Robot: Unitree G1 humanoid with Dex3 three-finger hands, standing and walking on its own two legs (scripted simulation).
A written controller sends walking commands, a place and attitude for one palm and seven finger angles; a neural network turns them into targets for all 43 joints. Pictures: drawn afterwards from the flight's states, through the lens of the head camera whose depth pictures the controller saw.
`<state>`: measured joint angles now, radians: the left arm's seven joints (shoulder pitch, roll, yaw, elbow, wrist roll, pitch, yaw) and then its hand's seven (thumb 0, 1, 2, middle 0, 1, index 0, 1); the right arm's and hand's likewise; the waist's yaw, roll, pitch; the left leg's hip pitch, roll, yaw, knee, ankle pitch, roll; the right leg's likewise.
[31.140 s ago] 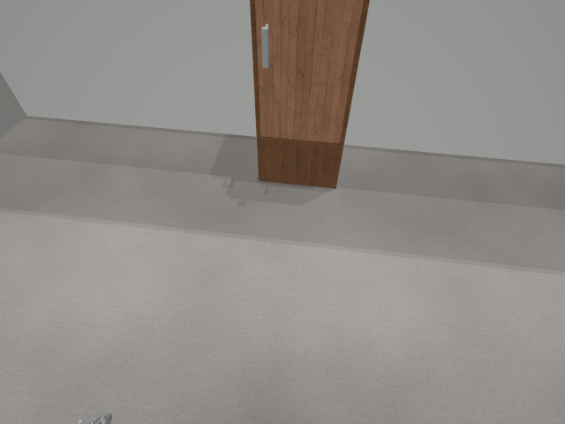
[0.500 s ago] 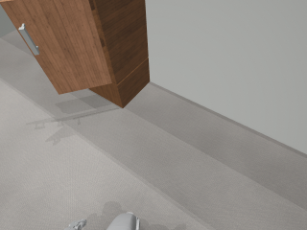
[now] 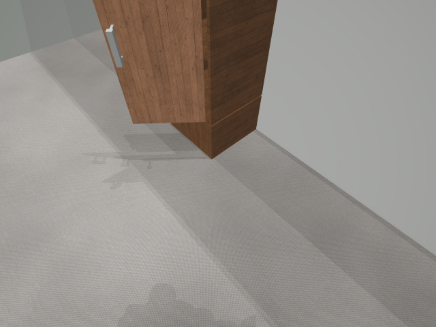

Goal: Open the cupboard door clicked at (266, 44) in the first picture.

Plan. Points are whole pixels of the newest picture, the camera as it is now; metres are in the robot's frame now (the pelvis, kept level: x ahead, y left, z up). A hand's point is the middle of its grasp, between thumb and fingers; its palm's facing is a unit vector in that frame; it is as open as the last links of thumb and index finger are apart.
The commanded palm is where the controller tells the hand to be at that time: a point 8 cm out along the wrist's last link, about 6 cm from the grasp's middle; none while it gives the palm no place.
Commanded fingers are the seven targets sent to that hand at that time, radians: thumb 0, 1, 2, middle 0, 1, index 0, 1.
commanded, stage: take the last steps up to it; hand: left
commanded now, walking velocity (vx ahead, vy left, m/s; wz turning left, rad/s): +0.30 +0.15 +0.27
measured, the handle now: (116, 46) +1.03 +0.47 -0.03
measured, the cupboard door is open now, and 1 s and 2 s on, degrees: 51 51 51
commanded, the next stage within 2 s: come to a stop and stand still in 1.22 s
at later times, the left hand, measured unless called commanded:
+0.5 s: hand out of the picture +0.06 +0.27 -0.18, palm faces +0.17 -0.97 -0.18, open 7.4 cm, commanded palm none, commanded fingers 0.00 0.90 0.90 -0.20 -0.30 -0.20 -0.30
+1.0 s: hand (132, 210) +0.40 +0.26 -0.15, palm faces +0.06 -0.98 -0.18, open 7.4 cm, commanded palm none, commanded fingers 0.00 0.90 0.90 -0.20 -0.30 -0.20 -0.30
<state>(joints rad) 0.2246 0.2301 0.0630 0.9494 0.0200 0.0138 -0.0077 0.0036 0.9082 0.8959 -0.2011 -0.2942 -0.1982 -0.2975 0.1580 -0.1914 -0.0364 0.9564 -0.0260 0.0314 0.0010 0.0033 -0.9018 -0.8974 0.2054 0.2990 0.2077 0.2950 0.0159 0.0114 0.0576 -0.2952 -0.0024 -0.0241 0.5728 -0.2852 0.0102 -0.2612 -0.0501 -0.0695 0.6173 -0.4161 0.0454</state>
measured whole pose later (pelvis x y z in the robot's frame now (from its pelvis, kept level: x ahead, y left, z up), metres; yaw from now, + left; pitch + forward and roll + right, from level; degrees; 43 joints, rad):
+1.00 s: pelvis +0.30 +0.09 +0.00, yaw +4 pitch -1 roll +1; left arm 0.13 0.14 0.04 0.97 0.01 -0.07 0.00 0.00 0.91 0.90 -0.20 -0.29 -0.20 -0.30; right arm 0.37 -0.15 -0.04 1.15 -0.02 -0.01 0.00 0.01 -0.91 -0.90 0.20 0.30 0.20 0.29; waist -0.05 0.02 0.09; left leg -0.35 0.04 0.05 1.08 -0.42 0.00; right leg -0.27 -0.02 -0.13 0.54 -0.25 -0.05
